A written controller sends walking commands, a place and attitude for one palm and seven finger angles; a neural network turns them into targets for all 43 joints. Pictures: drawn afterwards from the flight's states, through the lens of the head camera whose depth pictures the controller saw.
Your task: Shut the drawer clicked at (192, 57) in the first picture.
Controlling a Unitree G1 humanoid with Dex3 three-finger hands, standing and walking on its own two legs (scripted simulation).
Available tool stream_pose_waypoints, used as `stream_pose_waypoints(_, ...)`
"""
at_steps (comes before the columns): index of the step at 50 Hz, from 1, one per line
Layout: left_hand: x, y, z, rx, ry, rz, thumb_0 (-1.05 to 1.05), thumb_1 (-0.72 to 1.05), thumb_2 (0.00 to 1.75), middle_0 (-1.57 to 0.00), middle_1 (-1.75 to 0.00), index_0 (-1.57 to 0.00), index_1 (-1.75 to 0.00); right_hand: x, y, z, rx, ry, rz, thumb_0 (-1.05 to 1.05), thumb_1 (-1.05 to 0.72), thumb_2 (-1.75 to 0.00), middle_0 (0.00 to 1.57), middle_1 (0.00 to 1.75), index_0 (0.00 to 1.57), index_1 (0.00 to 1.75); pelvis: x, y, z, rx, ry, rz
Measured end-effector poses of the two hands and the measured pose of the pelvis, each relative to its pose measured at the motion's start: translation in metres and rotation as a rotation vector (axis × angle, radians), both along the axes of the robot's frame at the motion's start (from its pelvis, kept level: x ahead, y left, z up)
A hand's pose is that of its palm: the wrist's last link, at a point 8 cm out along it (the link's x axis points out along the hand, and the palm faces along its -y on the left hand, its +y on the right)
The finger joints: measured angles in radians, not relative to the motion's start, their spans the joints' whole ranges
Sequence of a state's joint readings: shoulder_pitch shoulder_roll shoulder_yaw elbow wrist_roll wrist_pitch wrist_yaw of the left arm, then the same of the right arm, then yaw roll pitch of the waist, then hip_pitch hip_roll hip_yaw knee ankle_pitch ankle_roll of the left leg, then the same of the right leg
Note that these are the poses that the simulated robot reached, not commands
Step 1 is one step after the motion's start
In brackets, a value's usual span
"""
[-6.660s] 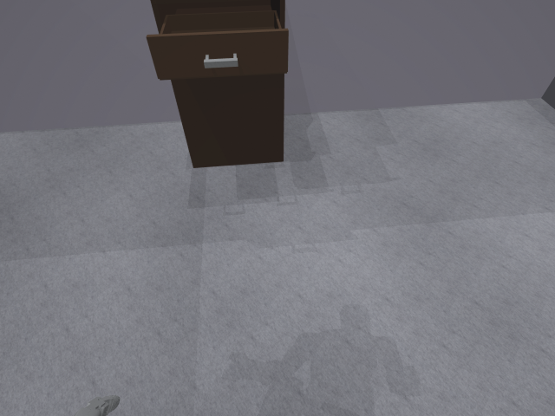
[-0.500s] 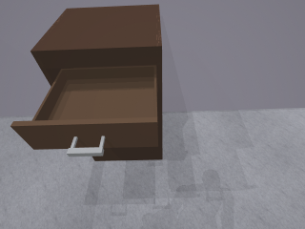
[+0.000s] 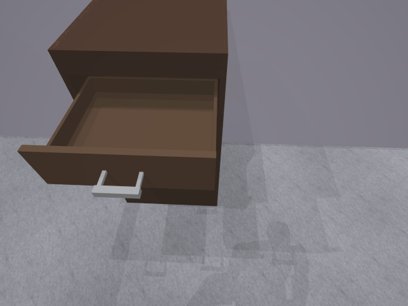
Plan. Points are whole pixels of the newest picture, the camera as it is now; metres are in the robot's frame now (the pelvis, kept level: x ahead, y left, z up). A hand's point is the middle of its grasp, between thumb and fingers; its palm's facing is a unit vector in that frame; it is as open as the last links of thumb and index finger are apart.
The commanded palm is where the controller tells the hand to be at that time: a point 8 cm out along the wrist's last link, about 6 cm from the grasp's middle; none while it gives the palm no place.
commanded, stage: look again from close up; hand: left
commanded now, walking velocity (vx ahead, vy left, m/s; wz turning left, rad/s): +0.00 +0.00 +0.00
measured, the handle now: (119, 183) +0.38 +0.23 -0.03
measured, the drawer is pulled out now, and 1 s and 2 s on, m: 0.30 0.30 0.30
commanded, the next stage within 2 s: shuffle to correct the standing spot in 0.48 s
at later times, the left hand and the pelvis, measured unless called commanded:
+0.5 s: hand out of the picture +0.04 +0.28 -0.18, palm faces -0.02 -0.97 -0.23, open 7.4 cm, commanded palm none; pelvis -0.01 +0.09 +0.00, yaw -2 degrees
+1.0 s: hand out of the picture +0.02 +0.23 -0.17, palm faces +0.04 -0.98 -0.21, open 7.4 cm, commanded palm none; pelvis +0.02 +0.06 +0.00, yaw +0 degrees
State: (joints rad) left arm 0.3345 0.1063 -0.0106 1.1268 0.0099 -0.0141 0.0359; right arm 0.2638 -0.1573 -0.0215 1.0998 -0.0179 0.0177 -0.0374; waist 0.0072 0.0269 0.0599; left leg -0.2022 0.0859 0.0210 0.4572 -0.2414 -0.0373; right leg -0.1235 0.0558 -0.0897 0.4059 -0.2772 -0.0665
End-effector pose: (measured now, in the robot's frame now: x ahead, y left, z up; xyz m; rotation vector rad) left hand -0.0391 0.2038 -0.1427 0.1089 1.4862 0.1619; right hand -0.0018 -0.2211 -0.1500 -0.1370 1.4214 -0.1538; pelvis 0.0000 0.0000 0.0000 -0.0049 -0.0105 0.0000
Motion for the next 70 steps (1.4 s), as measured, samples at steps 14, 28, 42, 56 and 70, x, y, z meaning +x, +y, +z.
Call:
stream_pose_waypoints(14, 0.062, 0.083, -0.006, 0.063, -0.176, -0.058, 0.01, 0.90, 0.90, -0.20, -0.29, -0.20, -0.30, 0.049, 0.044, 0.007, -0.041, -0.179, 0.015, 0.01, -0.91, -0.90, 0.20, 0.30, 0.20, 0.30, 0.007, 0.054, -0.007, -0.010, -0.009, -0.022)
stream_pose_waypoints(28, 0.069, 0.127, -0.002, 0.056, -0.192, -0.106, 0.01, 0.90, 0.90, -0.20, -0.29, -0.20, -0.30, 0.024, 0.083, 0.010, -0.039, -0.156, 0.008, 0.00, -0.92, -0.90, 0.21, 0.30, 0.20, 0.30, -0.008, 0.096, -0.004, 0.001, -0.016, -0.043)
stream_pose_waypoints(42, 0.028, 0.112, 0.002, 0.032, -0.013, -0.118, 0.01, 0.90, 0.90, -0.20, -0.29, -0.20, -0.30, -0.038, 0.079, 0.004, -0.020, 0.010, -0.075, 0.01, -0.90, -0.90, 0.21, 0.30, 0.20, 0.30, -0.003, 0.086, -0.001, 0.019, 0.004, -0.062)
stream_pose_waypoints(56, 0.049, 0.050, 0.005, 0.002, -0.080, 0.020, 0.01, 0.90, 0.90, -0.20, -0.29, -0.20, -0.30, 0.037, 0.039, 0.003, -0.006, -0.007, 0.003, 0.01, -0.91, -0.90, 0.20, 0.30, 0.20, 0.30, 0.040, 0.052, 0.002, 0.009, 0.009, 0.024)
stream_pose_waypoints(70, 0.091, 0.059, -0.018, -0.028, 0.017, 0.047, 0.01, 0.90, 0.90, -0.20, -0.29, -0.20, -0.30, 0.176, 0.061, 0.001, -0.028, -0.224, 0.068, -0.01, -0.93, -0.90, 0.21, 0.30, 0.20, 0.30, 0.101, 0.060, -0.014, 0.029, -0.001, 0.015)
